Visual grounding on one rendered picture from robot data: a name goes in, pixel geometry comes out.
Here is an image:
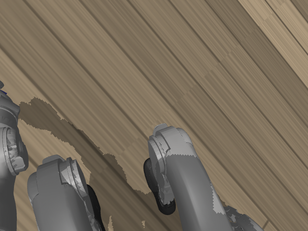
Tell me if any left robot foot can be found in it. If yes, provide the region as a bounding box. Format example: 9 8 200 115
87 184 106 231

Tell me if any right robot foot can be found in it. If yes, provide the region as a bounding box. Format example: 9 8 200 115
143 158 176 215

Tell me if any right robot hand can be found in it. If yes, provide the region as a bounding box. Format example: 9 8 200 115
224 205 264 231

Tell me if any left robot arm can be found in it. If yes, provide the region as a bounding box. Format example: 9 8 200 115
0 90 29 231

